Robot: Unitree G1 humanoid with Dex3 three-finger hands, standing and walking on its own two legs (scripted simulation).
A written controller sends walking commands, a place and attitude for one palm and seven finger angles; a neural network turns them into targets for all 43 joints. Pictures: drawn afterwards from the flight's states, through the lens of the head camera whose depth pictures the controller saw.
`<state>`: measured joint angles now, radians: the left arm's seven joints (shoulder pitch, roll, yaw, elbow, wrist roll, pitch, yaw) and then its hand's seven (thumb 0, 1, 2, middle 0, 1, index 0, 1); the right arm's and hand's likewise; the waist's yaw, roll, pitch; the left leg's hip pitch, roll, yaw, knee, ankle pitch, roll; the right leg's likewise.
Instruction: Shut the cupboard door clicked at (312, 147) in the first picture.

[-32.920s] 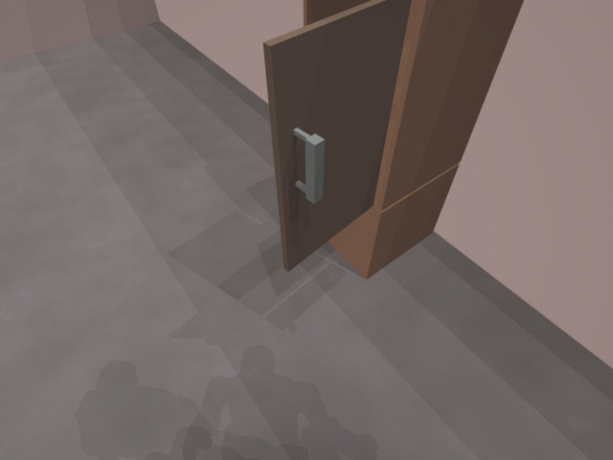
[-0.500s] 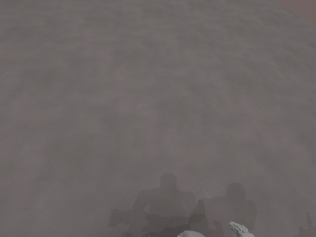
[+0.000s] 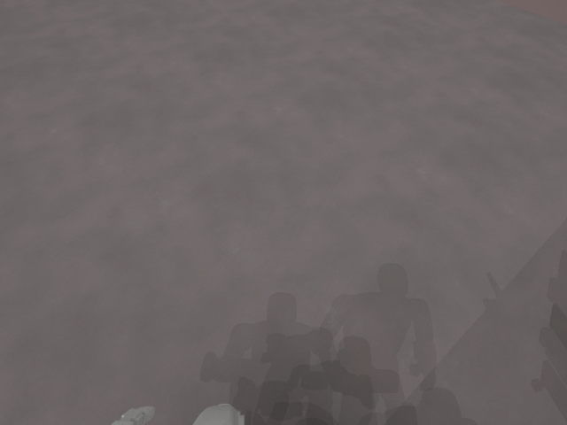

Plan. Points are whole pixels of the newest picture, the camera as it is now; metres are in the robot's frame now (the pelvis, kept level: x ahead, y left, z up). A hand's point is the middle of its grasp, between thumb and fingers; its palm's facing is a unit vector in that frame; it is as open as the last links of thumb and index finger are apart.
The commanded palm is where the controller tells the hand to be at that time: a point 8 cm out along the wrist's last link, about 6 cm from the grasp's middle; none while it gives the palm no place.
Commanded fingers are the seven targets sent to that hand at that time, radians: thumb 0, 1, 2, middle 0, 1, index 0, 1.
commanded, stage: turn to face it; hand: left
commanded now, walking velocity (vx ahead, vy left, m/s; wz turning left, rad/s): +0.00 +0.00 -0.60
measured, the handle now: out of the picture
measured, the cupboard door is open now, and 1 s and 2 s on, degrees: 63 63 63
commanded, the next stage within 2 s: none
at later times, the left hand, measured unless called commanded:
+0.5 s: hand (167, 401) +0.18 +0.20 -0.16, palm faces -0.31 -0.93 -0.22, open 7.4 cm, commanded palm none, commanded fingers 0.00 0.90 0.90 -0.20 -0.30 -0.20 -0.30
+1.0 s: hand (195, 395) +0.19 +0.16 -0.18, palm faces -0.51 -0.84 -0.20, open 7.4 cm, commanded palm none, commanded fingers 0.00 0.90 0.90 -0.20 -0.30 -0.20 -0.30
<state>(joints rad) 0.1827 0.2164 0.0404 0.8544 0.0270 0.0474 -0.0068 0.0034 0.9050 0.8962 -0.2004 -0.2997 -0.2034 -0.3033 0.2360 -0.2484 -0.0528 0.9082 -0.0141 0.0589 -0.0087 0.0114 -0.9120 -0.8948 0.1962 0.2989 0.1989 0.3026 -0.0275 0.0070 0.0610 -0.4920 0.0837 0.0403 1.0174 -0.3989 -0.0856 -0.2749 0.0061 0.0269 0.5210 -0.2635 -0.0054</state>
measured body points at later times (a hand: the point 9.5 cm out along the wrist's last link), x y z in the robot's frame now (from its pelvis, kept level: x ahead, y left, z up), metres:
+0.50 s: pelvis +0.01 +0.03 +0.00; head +0.05 +0.03 +0.45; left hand +0.19 +0.25 -0.14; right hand -0.03 -0.23 -0.13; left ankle +0.03 +0.14 -0.74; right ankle -0.05 -0.09 -0.70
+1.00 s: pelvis +0.03 +0.03 -0.01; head +0.08 +0.03 +0.44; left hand +0.22 +0.20 -0.16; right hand -0.02 -0.25 -0.12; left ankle +0.11 +0.11 -0.74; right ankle -0.04 -0.09 -0.73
